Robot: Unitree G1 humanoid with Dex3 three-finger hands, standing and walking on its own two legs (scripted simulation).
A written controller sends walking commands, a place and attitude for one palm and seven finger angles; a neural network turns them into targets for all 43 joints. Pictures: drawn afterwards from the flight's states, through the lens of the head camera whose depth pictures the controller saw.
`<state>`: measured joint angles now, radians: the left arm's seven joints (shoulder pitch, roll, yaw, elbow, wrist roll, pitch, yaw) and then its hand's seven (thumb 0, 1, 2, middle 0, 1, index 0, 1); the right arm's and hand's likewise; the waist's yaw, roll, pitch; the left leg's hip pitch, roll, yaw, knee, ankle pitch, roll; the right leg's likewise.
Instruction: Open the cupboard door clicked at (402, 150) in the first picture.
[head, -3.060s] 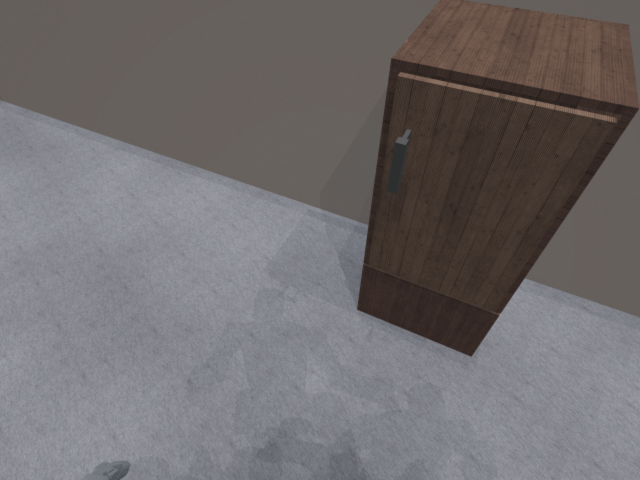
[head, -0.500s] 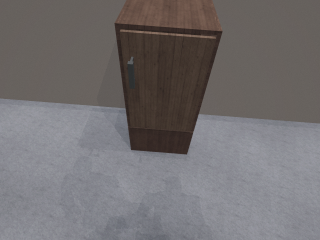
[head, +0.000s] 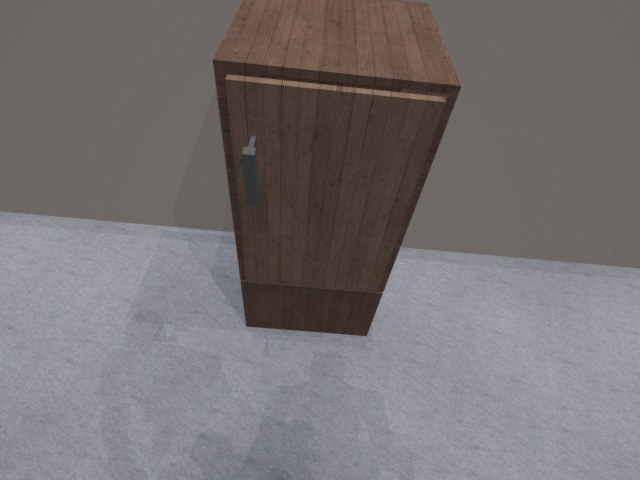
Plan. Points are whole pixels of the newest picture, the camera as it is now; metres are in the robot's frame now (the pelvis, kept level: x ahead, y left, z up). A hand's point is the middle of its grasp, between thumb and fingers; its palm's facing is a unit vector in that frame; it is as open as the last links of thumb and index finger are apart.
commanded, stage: come to a stop and stand still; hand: left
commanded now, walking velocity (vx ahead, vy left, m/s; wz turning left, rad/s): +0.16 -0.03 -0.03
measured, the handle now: (252, 171) +0.65 +0.17 -0.02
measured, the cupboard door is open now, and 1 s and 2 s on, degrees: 0 0 0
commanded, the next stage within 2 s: look again from close up in 1.40 s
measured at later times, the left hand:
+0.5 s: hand (206, 478) +0.15 +0.16 -0.15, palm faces +0.03 -0.97 -0.25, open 7.4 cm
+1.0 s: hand out of the picture +0.03 +0.19 -0.16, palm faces +0.05 -0.97 -0.22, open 7.4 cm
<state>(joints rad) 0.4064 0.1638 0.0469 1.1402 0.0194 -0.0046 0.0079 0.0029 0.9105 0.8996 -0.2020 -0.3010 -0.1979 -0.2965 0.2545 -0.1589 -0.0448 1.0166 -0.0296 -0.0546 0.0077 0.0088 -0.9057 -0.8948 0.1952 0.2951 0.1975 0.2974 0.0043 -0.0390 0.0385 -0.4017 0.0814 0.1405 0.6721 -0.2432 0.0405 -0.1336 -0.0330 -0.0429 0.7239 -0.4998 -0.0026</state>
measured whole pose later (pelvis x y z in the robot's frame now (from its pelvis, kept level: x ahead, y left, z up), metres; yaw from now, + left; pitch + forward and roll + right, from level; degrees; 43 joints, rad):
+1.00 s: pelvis +0.03 +0.00 +0.02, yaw -1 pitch +0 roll +1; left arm 0.28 0.18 0.03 1.10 0.01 0.03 0.03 0.00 0.91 0.90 -0.20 -0.30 -0.19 -0.30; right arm 0.23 -0.16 -0.03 1.07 -0.01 0.00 -0.03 0.01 -0.92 -0.89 0.20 0.30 0.20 0.30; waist 0.02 -0.02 0.03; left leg -0.20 0.00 0.08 0.47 -0.26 0.01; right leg -0.21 -0.03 -0.01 0.49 -0.27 0.00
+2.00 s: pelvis +0.03 +0.02 +0.02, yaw -1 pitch -1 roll +0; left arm 0.27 0.16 0.00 1.08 0.01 -0.01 0.04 0.00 0.90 0.90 -0.20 -0.30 -0.20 -0.30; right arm 0.27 -0.18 0.01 1.07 -0.02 -0.03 -0.02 0.02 -0.92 -0.89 0.20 0.30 0.20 0.30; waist 0.00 0.02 0.03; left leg -0.20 -0.01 0.09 0.48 -0.27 0.04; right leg -0.21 -0.04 0.00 0.50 -0.28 0.03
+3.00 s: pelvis +0.08 -0.03 +0.01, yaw -2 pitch +0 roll +0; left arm 0.22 0.17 0.02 0.98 0.02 0.00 0.04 0.00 0.90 0.90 -0.20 -0.30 -0.20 -0.30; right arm 0.19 -0.17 -0.04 1.03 -0.01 0.02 -0.02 0.00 -0.92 -0.89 0.20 0.30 0.20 0.30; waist 0.00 0.02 0.03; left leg -0.26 0.03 0.04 0.58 -0.32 0.00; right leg -0.26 0.01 -0.09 0.59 -0.33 -0.05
